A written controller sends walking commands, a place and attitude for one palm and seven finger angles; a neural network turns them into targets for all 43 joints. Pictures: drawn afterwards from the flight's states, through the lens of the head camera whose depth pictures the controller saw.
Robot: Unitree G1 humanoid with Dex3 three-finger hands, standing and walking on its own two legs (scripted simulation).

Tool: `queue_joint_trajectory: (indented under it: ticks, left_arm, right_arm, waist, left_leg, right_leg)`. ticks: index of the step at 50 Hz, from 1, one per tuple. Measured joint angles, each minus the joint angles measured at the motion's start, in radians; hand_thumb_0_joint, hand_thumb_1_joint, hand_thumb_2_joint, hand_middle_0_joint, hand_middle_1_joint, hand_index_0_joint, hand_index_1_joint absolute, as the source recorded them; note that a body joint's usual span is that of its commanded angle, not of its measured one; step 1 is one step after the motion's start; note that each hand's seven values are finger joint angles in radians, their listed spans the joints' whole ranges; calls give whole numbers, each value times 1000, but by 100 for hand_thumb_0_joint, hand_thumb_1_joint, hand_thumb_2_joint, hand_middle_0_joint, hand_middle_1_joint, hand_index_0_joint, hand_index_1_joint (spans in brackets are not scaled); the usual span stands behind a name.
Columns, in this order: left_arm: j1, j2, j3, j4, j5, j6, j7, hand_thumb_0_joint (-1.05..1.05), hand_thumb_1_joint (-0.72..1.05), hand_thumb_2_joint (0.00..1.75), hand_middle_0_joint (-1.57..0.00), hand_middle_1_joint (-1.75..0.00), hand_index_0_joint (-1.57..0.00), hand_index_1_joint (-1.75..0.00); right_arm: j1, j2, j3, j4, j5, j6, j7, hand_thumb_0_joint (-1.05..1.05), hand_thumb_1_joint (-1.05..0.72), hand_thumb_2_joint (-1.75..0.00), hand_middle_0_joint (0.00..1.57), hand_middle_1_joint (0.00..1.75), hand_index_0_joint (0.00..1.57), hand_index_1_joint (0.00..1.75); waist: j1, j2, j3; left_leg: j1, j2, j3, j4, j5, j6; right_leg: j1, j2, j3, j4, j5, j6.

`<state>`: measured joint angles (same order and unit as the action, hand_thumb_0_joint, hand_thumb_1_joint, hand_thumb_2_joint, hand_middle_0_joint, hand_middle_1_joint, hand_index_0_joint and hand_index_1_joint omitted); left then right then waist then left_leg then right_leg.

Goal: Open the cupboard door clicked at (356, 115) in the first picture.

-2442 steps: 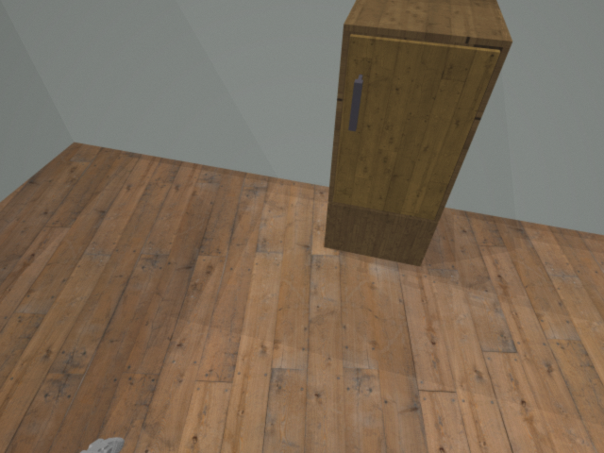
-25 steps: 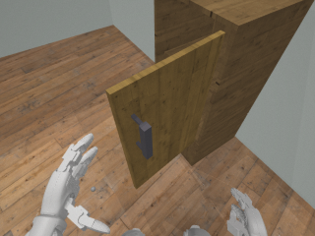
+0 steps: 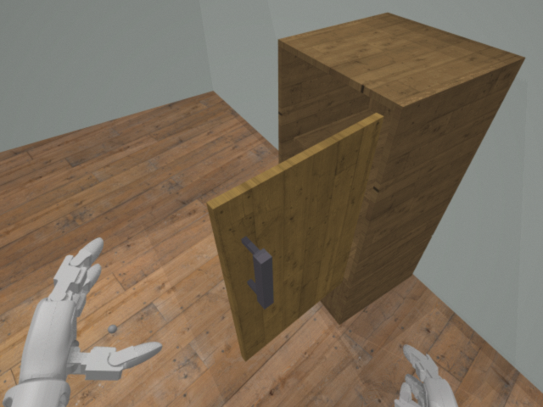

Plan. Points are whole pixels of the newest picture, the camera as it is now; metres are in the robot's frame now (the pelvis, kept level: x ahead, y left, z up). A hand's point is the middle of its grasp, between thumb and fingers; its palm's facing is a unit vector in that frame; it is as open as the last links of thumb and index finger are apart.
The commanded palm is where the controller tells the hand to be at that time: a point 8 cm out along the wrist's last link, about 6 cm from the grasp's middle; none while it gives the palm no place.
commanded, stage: draw the hand back to the body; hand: left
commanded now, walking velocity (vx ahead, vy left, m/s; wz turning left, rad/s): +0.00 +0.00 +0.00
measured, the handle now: (256, 273) +0.35 +0.07 -0.02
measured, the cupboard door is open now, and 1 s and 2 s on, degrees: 97 97 97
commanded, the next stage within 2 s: step back with the hand held close in 0.78 s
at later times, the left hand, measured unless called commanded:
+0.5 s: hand (37, 272) +0.20 +0.26 +0.20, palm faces +0.49 -0.77 -0.41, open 8.1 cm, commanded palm +0.15 +0.29 +0.20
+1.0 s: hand (48, 274) +0.20 +0.25 +0.19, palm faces +0.45 -0.78 -0.43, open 7.4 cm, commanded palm +0.14 +0.28 +0.20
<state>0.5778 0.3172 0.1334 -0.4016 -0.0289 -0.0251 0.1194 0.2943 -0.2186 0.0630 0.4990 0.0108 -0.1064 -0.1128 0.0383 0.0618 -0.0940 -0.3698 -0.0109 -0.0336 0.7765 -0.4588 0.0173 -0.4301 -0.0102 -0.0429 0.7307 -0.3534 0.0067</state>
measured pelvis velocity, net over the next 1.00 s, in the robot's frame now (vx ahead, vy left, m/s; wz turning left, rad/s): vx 0.00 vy -0.01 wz -0.01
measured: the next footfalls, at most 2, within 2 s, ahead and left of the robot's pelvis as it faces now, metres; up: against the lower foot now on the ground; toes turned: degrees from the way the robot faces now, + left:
none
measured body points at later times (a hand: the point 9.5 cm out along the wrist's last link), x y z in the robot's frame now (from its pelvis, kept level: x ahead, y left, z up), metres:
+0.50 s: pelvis +0.01 -0.01 +0.03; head -0.01 -0.03 +0.48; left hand +0.17 +0.30 +0.22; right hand +0.20 -0.23 -0.05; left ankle -0.03 +0.11 -0.71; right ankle +0.02 -0.13 -0.71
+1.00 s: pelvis +0.00 -0.01 +0.03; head -0.01 -0.03 +0.48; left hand +0.17 +0.29 +0.21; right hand +0.18 -0.24 -0.05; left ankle -0.03 +0.11 -0.71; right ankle +0.02 -0.13 -0.71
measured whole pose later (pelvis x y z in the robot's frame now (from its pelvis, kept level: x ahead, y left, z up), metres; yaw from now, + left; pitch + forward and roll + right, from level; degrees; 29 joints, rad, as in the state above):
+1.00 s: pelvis +0.00 -0.01 +0.03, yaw -1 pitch -3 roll -1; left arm 0.44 0.35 0.37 -0.36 -0.03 -0.14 0.11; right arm 0.19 -0.23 0.03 0.63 -0.01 -0.11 -0.09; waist 0.05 0.07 0.01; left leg -0.09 0.02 -0.03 0.44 -0.29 0.00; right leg -0.15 0.02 -0.04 0.38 -0.18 -0.01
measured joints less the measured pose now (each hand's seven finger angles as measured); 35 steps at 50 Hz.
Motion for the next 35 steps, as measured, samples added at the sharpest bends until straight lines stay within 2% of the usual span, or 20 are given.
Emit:
queue_joint_trajectory:
  ticks: [13, 23, 28, 35]
  left_arm:
    - [-76, 23, 120, 4, -3, -35, 15, 0, 35, 67, -19, -30, -19, -30]
    - [-120, 46, 225, -3, -16, -63, 6, 1, 69, 82, -20, -30, -20, -30]
    - [-132, 21, 220, 22, -20, -69, -2, 1, 81, 86, -20, -30, -21, -30]
    - [-112, 10, 187, 31, -15, -52, -10, 1, 87, 89, -21, -30, -21, -30]
  right_arm:
    - [-46, -6, -7, 92, -10, -44, 2, 1, -90, -90, 21, 30, 20, 30]
    - [-81, -10, -24, 126, -16, -46, 16, 1, -90, -90, 21, 30, 20, 30]
    - [-94, -11, -30, 133, -15, -31, 24, 1, -90, -90, 20, 30, 20, 30]
    - [-87, -4, -29, 145, -20, -26, 21, 1, -90, -90, 21, 30, 20, 30]
  waist:
    - [19, 0, 61]
    - [36, 2, 89]
    - [38, 5, 106]
    - [38, -4, 116]
  left_leg:
    - [197, 4, 6, -194, 78, -5]
    - [287, 13, 11, -297, 124, -11]
    - [306, 12, 12, -328, 143, -11]
    - [322, 17, 13, -352, 157, -16]
  right_leg:
    - [188, 5, 6, -175, 68, -4]
    - [275, 14, 10, -274, 113, -9]
    - [291, 13, 11, -299, 129, -10]
    - [305, 19, 12, -320, 142, -15]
